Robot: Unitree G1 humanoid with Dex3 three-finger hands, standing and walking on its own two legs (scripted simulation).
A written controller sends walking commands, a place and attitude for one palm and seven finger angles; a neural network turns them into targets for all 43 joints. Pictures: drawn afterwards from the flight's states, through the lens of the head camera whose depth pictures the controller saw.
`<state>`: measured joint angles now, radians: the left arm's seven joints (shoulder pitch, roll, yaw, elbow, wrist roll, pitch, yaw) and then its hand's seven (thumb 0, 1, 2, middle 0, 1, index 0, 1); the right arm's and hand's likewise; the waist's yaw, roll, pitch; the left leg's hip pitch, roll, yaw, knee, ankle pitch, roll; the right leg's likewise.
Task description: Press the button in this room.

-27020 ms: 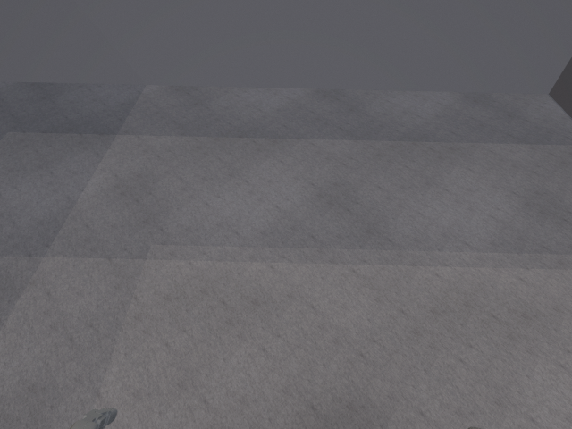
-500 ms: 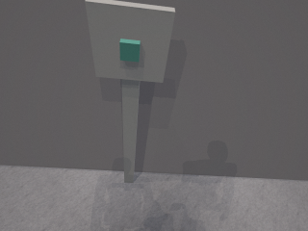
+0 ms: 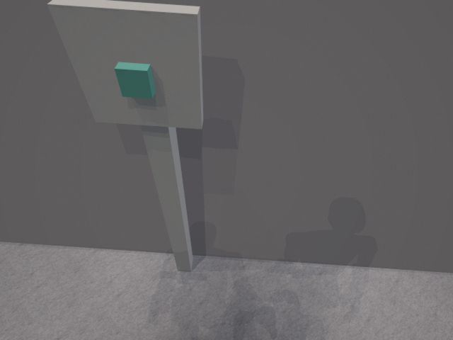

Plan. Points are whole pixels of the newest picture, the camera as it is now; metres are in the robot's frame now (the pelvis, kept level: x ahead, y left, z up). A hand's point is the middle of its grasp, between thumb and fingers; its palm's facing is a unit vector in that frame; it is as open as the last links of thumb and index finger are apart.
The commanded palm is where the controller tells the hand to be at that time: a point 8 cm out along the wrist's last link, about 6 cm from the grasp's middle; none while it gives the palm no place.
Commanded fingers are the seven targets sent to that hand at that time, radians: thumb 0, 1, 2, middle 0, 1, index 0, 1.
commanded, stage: come to a stop and stand still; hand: left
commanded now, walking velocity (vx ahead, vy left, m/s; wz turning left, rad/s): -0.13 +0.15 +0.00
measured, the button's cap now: (136, 79) +0.47 +0.19 +0.22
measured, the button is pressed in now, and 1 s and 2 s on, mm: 0 0 0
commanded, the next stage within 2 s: look again from close up in 0.94 s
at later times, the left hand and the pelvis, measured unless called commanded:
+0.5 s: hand out of the picture -0.02 +0.18 -0.18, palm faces +0.07 -0.97 -0.24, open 7.4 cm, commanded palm none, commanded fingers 0.00 0.90 0.90 -0.20 -0.30 -0.20 -0.30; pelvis -0.03 -0.01 -0.01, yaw +1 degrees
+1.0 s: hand out of the picture -0.02 +0.23 -0.16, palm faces +0.00 -0.95 -0.30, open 7.4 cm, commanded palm none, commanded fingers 0.00 0.90 0.90 -0.20 -0.30 -0.20 -0.30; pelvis -0.05 +0.00 +0.00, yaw +0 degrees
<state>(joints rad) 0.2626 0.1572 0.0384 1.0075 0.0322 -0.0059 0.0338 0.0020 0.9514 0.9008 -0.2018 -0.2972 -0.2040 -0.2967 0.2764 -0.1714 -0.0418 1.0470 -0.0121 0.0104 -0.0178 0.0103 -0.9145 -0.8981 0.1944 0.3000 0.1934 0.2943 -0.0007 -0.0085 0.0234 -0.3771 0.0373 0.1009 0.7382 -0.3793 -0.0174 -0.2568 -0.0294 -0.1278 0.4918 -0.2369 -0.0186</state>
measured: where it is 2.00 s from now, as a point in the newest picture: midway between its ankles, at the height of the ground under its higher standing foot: outside the picture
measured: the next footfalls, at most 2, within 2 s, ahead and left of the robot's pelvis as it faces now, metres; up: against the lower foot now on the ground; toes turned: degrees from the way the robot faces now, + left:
left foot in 0.04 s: +0.08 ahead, +0.08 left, +0.00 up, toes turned +4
